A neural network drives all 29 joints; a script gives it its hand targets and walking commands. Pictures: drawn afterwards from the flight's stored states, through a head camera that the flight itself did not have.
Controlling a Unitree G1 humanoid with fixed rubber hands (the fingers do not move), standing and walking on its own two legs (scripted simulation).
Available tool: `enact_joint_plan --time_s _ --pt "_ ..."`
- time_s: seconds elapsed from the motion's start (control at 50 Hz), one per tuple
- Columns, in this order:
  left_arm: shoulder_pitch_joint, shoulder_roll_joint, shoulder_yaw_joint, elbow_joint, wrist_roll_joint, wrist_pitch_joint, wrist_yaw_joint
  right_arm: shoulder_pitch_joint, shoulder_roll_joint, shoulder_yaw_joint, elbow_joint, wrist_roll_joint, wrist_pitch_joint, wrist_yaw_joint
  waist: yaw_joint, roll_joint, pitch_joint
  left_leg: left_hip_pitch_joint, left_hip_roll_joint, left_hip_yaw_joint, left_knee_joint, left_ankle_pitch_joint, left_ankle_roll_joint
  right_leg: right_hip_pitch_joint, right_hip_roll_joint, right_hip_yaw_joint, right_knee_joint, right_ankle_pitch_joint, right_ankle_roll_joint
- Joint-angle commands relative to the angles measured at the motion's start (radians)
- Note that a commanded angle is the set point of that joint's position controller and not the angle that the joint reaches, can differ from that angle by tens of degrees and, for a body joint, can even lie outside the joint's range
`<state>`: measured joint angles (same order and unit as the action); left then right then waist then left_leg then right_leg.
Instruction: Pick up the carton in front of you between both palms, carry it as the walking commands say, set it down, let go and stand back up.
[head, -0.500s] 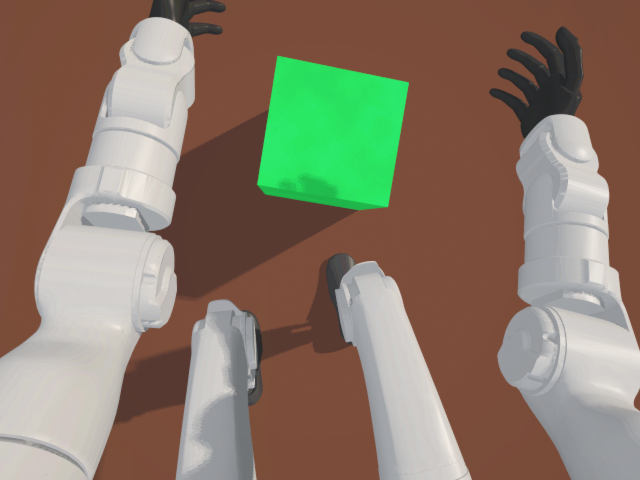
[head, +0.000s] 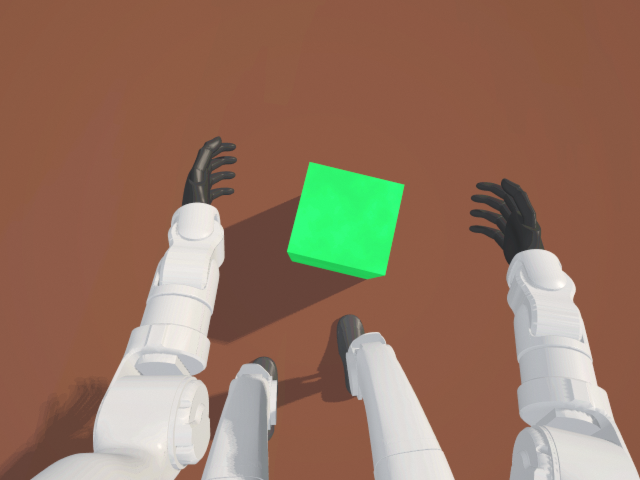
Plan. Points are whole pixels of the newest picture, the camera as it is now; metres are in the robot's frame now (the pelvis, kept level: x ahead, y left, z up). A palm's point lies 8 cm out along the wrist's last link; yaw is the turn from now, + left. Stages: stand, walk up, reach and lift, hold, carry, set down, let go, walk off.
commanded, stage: let go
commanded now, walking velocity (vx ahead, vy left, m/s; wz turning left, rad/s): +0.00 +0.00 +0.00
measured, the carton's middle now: (341, 227) +0.45 -0.12 -0.56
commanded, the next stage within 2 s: stand in 1.12 s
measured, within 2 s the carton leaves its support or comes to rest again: neither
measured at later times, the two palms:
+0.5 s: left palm (93, 316) +0.31 +0.19 -0.01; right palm (571, 363) +0.21 -0.24 +0.01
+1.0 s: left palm (3, 397) +0.25 +0.25 +0.02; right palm (551, 349) +0.23 -0.22 +0.02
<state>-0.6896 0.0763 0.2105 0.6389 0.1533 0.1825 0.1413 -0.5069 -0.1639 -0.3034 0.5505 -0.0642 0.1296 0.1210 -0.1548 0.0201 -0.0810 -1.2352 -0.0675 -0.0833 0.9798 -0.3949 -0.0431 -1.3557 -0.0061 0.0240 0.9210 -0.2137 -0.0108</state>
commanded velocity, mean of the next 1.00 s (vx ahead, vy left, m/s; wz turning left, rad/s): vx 0.00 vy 0.00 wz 0.00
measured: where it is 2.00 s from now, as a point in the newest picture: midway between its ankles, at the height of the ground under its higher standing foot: (309, 391)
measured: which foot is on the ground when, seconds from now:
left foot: down 0.00-1.00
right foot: down 0.00-1.00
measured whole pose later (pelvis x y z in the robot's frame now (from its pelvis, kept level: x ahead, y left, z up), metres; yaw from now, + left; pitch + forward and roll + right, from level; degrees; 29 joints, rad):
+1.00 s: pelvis +0.08 +0.03 +0.08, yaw -4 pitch -2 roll -1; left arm 0.23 0.20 0.01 0.47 -0.01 0.07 -0.01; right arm 0.22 -0.24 -0.05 0.40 -0.02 0.18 0.03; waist 0.00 0.04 0.04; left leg -0.08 -0.02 -0.06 0.49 -0.38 0.02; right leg -0.22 0.02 0.06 0.46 -0.22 0.03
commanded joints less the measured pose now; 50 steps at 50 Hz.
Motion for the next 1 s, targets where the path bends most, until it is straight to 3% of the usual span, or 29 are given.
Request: enact_joint_plan --time_s 0.0,0.1,0.2,0.28,0.36,0.54,0.66,0.8,0.82,0.86,0.98 --pt "-0.072 0.017 -0.016 -0.215 -0.010 -0.040 0.023 0.028 -0.155 0.044 -0.140 0.010 -0.032 0.022 -0.037 0.041 -0.716 0.230 -0.045 0.100 -0.204 0.068 -0.013 0.887 0.049 -0.060 -0.068 0.275 0.011" --pt "0.148 0.034 -0.041 -0.199 -0.031 -0.085 0.001 0.238 -0.143 0.132 -0.152 0.045 -0.058 0.023 -0.015 -0.023 -0.541 0.261 -0.032 0.103 -0.274 0.005 0.005 1.040 0.036 -0.006 -0.173 0.203 0.018" --pt "0.355 0.074 -0.044 -0.153 -0.039 -0.138 -0.039 0.418 -0.127 0.205 -0.210 0.078 -0.091 0.001 0.022 -0.088 -0.433 0.316 -0.025 0.102 -0.334 0.017 0.023 1.231 0.019 0.052 -0.244 0.260 0.034" --pt "0.492 0.110 -0.057 -0.151 -0.054 -0.172 -0.064 0.563 -0.122 0.253 -0.270 0.094 -0.108 -0.026 0.046 -0.108 -0.359 0.419 -0.018 0.094 -0.396 0.061 0.036 1.333 0.009 0.067 -0.288 0.360 0.047" --pt "0.598 0.132 -0.073 -0.165 -0.066 -0.190 -0.084 0.650 -0.126 0.271 -0.301 0.102 -0.116 -0.044 0.073 -0.075 -0.270 0.561 -0.008 0.081 -0.472 0.113 0.042 1.356 0.011 0.048 -0.332 0.422 0.052" --pt "0.783 0.157 -0.120 -0.234 -0.101 -0.181 -0.144 0.716 -0.140 0.249 -0.244 0.100 -0.106 -0.051 0.125 0.037 -0.077 0.845 0.035 0.059 -0.604 0.285 0.018 1.371 0.053 -0.013 -0.443 0.351 0.035" --pt "0.862 0.179 -0.149 -0.284 -0.133 -0.154 -0.178 0.743 -0.156 0.222 -0.204 0.073 -0.085 -0.054 0.134 0.031 0.004 0.935 0.054 0.045 -0.641 0.413 0.011 1.409 0.078 -0.029 -0.484 0.338 0.024" --pt "0.866 0.195 -0.170 -0.315 -0.154 -0.113 -0.196 0.724 -0.162 0.204 -0.198 0.051 -0.050 -0.053 0.140 0.023 0.084 0.959 0.071 0.028 -0.653 0.443 0.015 1.416 0.086 -0.037 -0.493 0.281 0.016" --pt "0.903 0.180 -0.183 -0.242 -0.177 -0.140 -0.175 0.687 -0.209 0.198 -0.249 0.030 -0.001 -0.077 0.123 0.021 0.033 1.019 0.074 0.014 -0.612 0.544 0.001 1.348 0.115 -0.047 -0.457 0.238 0.014" --pt "0.881 0.195 -0.180 -0.270 -0.169 -0.142 -0.159 0.715 -0.196 0.209 -0.231 0.032 0.018 -0.089 0.137 0.051 0.038 1.019 0.076 0.014 -0.584 0.603 -0.008 1.322 0.111 -0.046 -0.447 0.221 0.014" --pt "0.879 0.208 -0.175 -0.248 -0.165 -0.123 -0.150 0.711 -0.188 0.221 -0.237 0.044 0.045 -0.101 0.148 0.048 0.062 0.984 0.068 0.029 -0.583 0.564 0.001 1.310 0.104 -0.039 -0.443 0.230 0.016"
